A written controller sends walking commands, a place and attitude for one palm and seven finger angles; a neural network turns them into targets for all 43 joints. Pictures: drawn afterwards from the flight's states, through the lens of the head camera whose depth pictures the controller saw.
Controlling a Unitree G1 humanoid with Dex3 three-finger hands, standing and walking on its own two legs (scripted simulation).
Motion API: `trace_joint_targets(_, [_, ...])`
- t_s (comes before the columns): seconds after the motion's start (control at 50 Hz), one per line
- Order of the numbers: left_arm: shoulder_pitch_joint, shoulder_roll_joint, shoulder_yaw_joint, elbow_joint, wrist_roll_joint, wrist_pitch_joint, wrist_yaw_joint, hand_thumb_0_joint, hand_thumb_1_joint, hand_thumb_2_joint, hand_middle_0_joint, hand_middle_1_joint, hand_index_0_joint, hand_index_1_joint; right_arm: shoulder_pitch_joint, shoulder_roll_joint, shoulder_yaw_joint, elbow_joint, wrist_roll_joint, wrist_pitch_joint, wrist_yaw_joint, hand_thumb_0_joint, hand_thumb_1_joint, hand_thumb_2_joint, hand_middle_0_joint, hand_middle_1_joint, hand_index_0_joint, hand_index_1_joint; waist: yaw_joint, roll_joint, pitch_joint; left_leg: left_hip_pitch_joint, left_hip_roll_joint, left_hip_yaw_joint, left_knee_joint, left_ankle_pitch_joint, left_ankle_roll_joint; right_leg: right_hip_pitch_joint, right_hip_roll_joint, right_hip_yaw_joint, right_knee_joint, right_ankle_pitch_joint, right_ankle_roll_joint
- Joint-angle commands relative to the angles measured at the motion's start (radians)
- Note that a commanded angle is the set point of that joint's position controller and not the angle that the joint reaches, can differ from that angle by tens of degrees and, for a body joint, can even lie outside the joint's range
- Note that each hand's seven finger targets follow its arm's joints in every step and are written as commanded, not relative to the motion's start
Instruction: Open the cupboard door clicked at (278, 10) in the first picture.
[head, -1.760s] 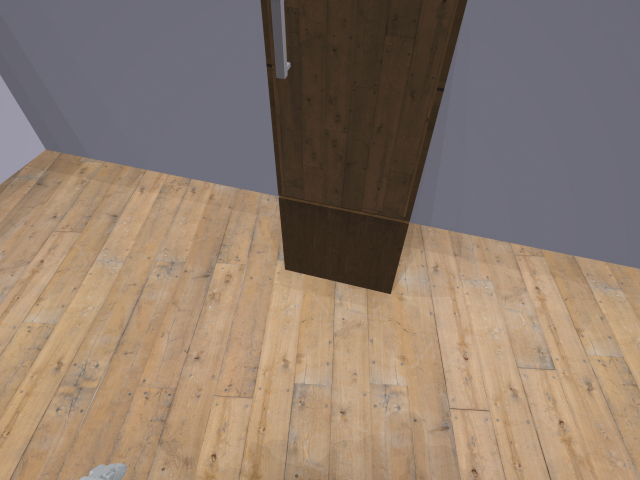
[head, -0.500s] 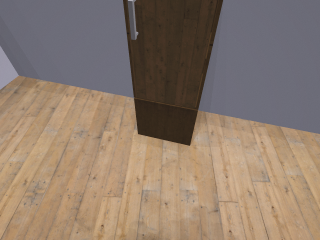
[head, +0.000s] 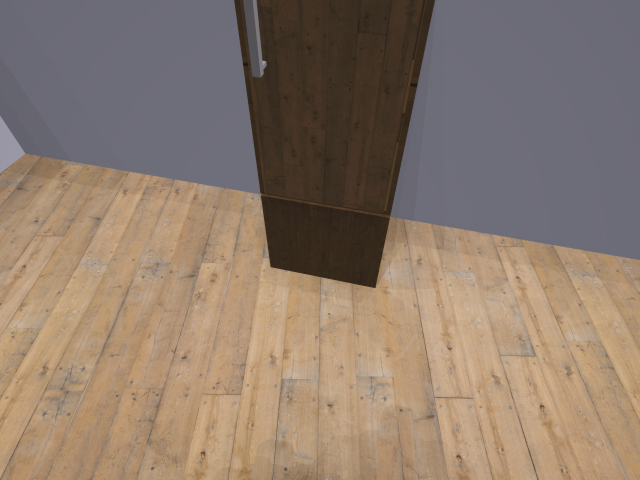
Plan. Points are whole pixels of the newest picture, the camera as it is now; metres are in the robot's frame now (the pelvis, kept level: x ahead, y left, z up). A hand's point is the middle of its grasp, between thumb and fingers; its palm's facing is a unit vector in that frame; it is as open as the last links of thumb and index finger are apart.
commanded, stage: turn to face it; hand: left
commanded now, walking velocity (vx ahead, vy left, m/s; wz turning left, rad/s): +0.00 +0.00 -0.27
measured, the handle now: (257, 35) +0.95 +0.21 +0.14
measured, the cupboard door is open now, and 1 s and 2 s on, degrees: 0 0 0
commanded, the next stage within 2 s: take the last steps up to it in 0.24 s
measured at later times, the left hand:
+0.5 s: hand out of the picture +0.05 +0.19 -0.18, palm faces -0.09 -0.97 -0.21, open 7.4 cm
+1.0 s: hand out of the picture +0.10 +0.29 -0.19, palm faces -0.04 -0.99 -0.17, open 7.4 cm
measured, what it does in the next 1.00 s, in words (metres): walks ahead: left foot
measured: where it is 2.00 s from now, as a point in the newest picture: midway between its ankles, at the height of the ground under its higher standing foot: (297, 439)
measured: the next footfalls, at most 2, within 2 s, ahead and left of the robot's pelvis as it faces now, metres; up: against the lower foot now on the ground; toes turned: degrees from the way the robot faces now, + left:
left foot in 0.88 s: +0.19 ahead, +0.19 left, +0.00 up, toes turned +1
right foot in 1.40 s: +0.37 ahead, -0.03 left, +0.00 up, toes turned -17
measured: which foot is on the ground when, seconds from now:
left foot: down 0.00-0.54, up 0.56-0.86, down 0.88-1.00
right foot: down 0.00-0.86, up 0.88-1.00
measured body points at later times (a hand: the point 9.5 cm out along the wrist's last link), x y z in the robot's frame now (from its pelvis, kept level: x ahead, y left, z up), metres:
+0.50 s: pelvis -0.01 +0.01 -0.01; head +0.00 +0.01 +0.44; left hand +0.06 +0.24 -0.16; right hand -0.05 -0.23 -0.17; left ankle -0.01 +0.12 -0.74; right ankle -0.01 -0.11 -0.73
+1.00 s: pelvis +0.12 +0.10 -0.01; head +0.12 +0.13 +0.44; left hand +0.10 +0.34 -0.18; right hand +0.13 -0.13 -0.15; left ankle +0.15 +0.19 -0.74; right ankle +0.05 -0.03 -0.66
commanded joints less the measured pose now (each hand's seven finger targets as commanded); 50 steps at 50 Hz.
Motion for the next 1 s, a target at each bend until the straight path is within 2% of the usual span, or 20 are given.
trace_joint_targets(0.0, [0.031, 0.101, 0.021, -0.076, -0.001, 0.000, 0.014, 0.000, 0.900, 0.900, -0.200, -0.300, -0.200, -0.300, 0.043, -0.098, -0.028, -0.062, -0.004, 0.003, -0.012, 0.000, -0.900, -0.900, 0.200, 0.300, 0.200, 0.300, -0.022, -0.001, -0.056, 0.022, 0.113, -0.053, -0.008, 0.130, 0.018, -0.064, -0.104, 0.114, -0.002, 0.231, -0.026])
trace_joint_targets(0.3, [0.063, 0.053, 0.055, -0.163, 0.006, 0.012, 0.016, 0.000, 0.900, 0.900, -0.200, -0.300, -0.200, -0.300, 0.153, -0.003, -0.059, -0.101, -0.004, 0.015, -0.014, 0.000, -0.900, -0.900, 0.200, 0.300, 0.200, 0.300, -0.041, -0.077, -0.035, -0.047, 0.074, -0.008, 0.129, -0.128, 0.021, -0.252, -0.108, 0.256, -0.017, -0.034, -0.075])
trace_joint_targets(0.34, [0.070, 0.022, 0.051, -0.164, 0.006, 0.011, 0.015, 0.000, 0.900, 0.900, -0.200, -0.300, -0.200, -0.300, 0.178, -0.007, -0.058, -0.089, -0.010, 0.011, -0.010, 0.000, -0.900, -0.900, 0.200, 0.300, 0.200, 0.300, -0.038, -0.006, -0.038, -0.047, 0.111, -0.050, 0.051, -0.207, 0.039, -0.258, -0.055, 0.189, 0.021, -0.181, -0.054])
trace_joint_targets(0.38, [0.100, -0.006, 0.050, -0.161, 0.013, 0.007, 0.007, 0.000, 0.900, 0.900, -0.200, -0.300, -0.200, -0.300, 0.196, -0.036, -0.064, -0.080, -0.017, 0.003, -0.003, 0.000, -0.900, -0.900, 0.200, 0.300, 0.200, 0.300, -0.025, 0.091, -0.022, -0.079, 0.168, -0.139, -0.088, -0.444, 0.077, -0.259, 0.013, 0.098, 0.117, -0.334, -0.034])
trace_joint_targets(0.42, [0.150, -0.053, 0.047, -0.138, 0.017, -0.001, -0.001, 0.000, 0.900, 0.900, -0.200, -0.300, -0.200, -0.300, 0.181, -0.065, -0.071, -0.078, -0.017, -0.001, 0.002, 0.000, -0.900, -0.900, 0.200, 0.300, 0.200, 0.300, 0.002, 0.175, -0.010, -0.160, 0.268, -0.227, -0.190, -0.554, 0.138, -0.189, 0.040, -0.031, 0.339, -0.232, -0.024])
trace_joint_targets(0.44, [0.168, -0.083, 0.044, -0.122, 0.018, -0.004, -0.004, 0.000, 0.900, 0.900, -0.200, -0.300, -0.200, -0.300, 0.177, -0.057, -0.069, -0.077, -0.017, -0.003, 0.004, 0.000, -0.900, -0.900, 0.200, 0.300, 0.200, 0.300, 0.011, 0.159, 0.001, -0.197, 0.286, -0.216, -0.199, -0.532, 0.153, -0.143, 0.020, -0.079, 0.357, -0.203, -0.021])
trace_joint_targets(0.48, [0.241, -0.106, 0.043, -0.087, 0.020, -0.019, -0.007, 0.000, 0.900, 0.900, -0.200, -0.300, -0.200, -0.300, 0.170, -0.031, -0.060, -0.065, -0.018, -0.002, 0.006, 0.000, -0.900, -0.900, 0.200, 0.300, 0.200, 0.300, 0.047, 0.084, 0.050, -0.286, 0.202, -0.093, -0.068, -0.467, 0.114, -0.001, 0.001, -0.098, 0.178, -0.187, -0.025])
trace_joint_targets(0.5, [0.301, -0.081, 0.049, -0.066, 0.021, -0.032, -0.002, 0.000, 0.900, 0.900, -0.200, -0.300, -0.200, -0.300, 0.172, 0.001, -0.053, -0.067, -0.015, -0.002, 0.007, 0.000, -0.900, -0.900, 0.200, 0.300, 0.200, 0.300, 0.071, -0.023, 0.078, -0.344, 0.109, -0.021, 0.109, -0.410, 0.075, 0.048, -0.051, 0.037, 0.023, -0.258, -0.052])
trace_joint_targets(0.52, [0.361, 0.006, 0.067, -0.040, 0.023, -0.047, 0.012, 0.000, 0.900, 0.900, -0.200, -0.300, -0.200, -0.300, 0.160, 0.062, -0.043, -0.094, -0.005, -0.006, 0.012, 0.000, -0.900, -0.900, 0.200, 0.300, 0.200, 0.300, 0.084, -0.253, 0.111, -0.552, 0.000, 0.088, 0.382, -0.344, 0.018, 0.144, -0.274, 0.397, -0.162, -0.359, -0.151])
trace_joint_targets(0.54, [0.432, 0.051, 0.076, -0.027, 0.008, -0.052, 0.021, 0.000, 0.900, 0.900, -0.200, -0.300, -0.200, -0.300, 0.097, 0.045, -0.046, -0.133, -0.018, -0.013, 0.016, 0.000, -0.900, -0.900, 0.200, 0.300, 0.200, 0.300, 0.102, -0.204, 0.091, -0.587, 0.016, 0.032, 0.535, -0.341, 0.014, 0.138, -0.416, 0.589, -0.277, -0.337, -0.230])
trace_joint_targets(0.56, [0.398, 0.054, 0.074, -0.029, 0.007, -0.061, 0.024, 0.000, 0.900, 0.900, -0.200, -0.300, -0.200, -0.300, 0.093, 0.031, -0.053, -0.130, -0.020, -0.013, 0.019, 0.000, -0.900, -0.900, 0.200, 0.300, 0.200, 0.300, 0.074, -0.163, 0.094, -0.581, 0.038, -0.029, 0.613, -0.274, 0.014, 0.093, -0.410, 0.586, -0.283, -0.354, -0.244])
trace_joint_targets(0.62, [0.262, -0.004, 0.066, -0.053, 0.013, -0.073, 0.029, 0.000, 0.900, 0.900, -0.200, -0.300, -0.200, -0.300, 0.149, 0.055, -0.059, -0.111, -0.023, -0.006, 0.036, 0.000, -0.900, -0.900, 0.200, 0.300, 0.200, 0.300, 0.000, -0.136, 0.113, -0.510, 0.081, -0.040, 0.623, -0.127, 0.008, -0.036, -0.349, 0.365, -0.279, -0.322, -0.202])
trace_joint_targets(0.66, [0.256, -0.009, 0.066, -0.047, 0.015, -0.082, 0.025, 0.000, 0.900, 0.900, -0.200, -0.300, -0.200, -0.300, 0.158, 0.077, -0.054, -0.117, -0.018, -0.005, 0.044, 0.000, -0.900, -0.900, 0.200, 0.300, 0.200, 0.300, -0.015, -0.149, 0.092, -0.438, 0.077, -0.009, 0.538, -0.063, -0.002, -0.055, -0.305, 0.235, -0.272, -0.190, -0.169])
trace_joint_targets(0.78, [0.233, 0.031, 0.086, -0.028, 0.020, -0.070, 0.017, 0.000, 0.900, 0.900, -0.200, -0.300, -0.200, -0.300, 0.190, 0.092, -0.055, -0.130, -0.003, -0.024, 0.051, 0.000, -0.900, -0.900, 0.200, 0.300, 0.200, 0.300, -0.036, -0.164, 0.068, -0.105, 0.025, 0.071, 0.219, -0.012, 0.002, -0.193, -0.254, 0.074, -0.191, -0.233, -0.105])
trace_joint_targets(0.82, [0.252, -0.017, 0.080, -0.024, 0.019, -0.058, 0.011, 0.000, 0.900, 0.900, -0.200, -0.300, -0.200, -0.300, 0.339, 0.038, -0.067, -0.082, -0.004, -0.037, 0.031, 0.000, -0.900, -0.900, 0.200, 0.300, 0.200, 0.300, -0.088, 0.009, -0.002, 0.132, 0.012, 0.073, 0.091, -0.079, -0.001, -0.260, -0.168, 0.002, 0.052, -0.217, -0.075])
trace_joint_targets(0.84, [0.268, -0.076, 0.070, -0.042, 0.009, -0.050, 0.004, 0.000, 0.900, 0.900, -0.200, -0.300, -0.200, -0.300, 0.458, -0.053, -0.090, -0.053, -0.020, -0.045, 0.017, 0.000, -0.900, -0.900, 0.200, 0.300, 0.200, 0.300, -0.122, 0.259, -0.052, 0.245, 0.199, -0.197, -0.035, -0.266, 0.051, -0.387, -0.059, -0.100, 0.376, -0.279, -0.039])
trace_joint_targets(0.86, [0.232, -0.125, 0.060, -0.087, 0.008, -0.053, 0.001, 0.000, 0.900, 0.900, -0.200, -0.300, -0.200, -0.300, 0.531, -0.113, -0.096, -0.038, -0.024, -0.044, 0.006, 0.000, -0.900, -0.900, 0.200, 0.300, 0.200, 0.300, -0.133, 0.351, -0.037, 0.211, 0.371, -0.479, -0.215, -0.368, 0.131, -0.507, 0.005, -0.131, 0.646, -0.399, -0.018])
trace_joint_targets(0.88, [0.198, -0.115, 0.059, -0.091, 0.012, -0.058, 0.004, 0.000, 0.900, 0.900, -0.200, -0.300, -0.200, -0.300, 0.470, -0.083, -0.086, -0.036, -0.021, -0.038, -0.003, 0.000, -0.900, -0.900, 0.200, 0.300, 0.200, 0.300, -0.119, 0.277, -0.039, 0.163, 0.384, -0.525, -0.255, -0.434, 0.178, -0.550, -0.050, -0.062, 0.780, -0.336, -0.040])
trace_joint_targets(0.92, [0.174, -0.098, 0.066, -0.069, 0.015, -0.059, -0.008, 0.000, 0.900, 0.900, -0.200, -0.300, -0.200, -0.300, 0.318, 0.012, -0.059, -0.070, -0.015, -0.046, -0.003, 0.000, -0.900, -0.900, 0.200, 0.300, 0.200, 0.300, -0.059, 0.119, 0.031, -0.001, 0.332, -0.388, -0.249, -0.358, 0.189, -0.541, -0.127, -0.058, 0.850, -0.179, -0.045])
trace_joint_targets(0.98, [0.228, -0.134, 0.063, -0.036, 0.020, -0.040, -0.016, 0.000, 0.900, 0.900, -0.200, -0.300, -0.200, -0.300, 0.259, 0.071, -0.045, -0.062, -0.014, -0.066, -0.008, 0.000, -0.900, -0.900, 0.200, 0.300, 0.200, 0.300, -0.004, 0.100, 0.057, -0.114, 0.243, -0.176, -0.256, -0.140, 0.165, -0.426, -0.143, -0.077, 0.765, -0.073, -0.020])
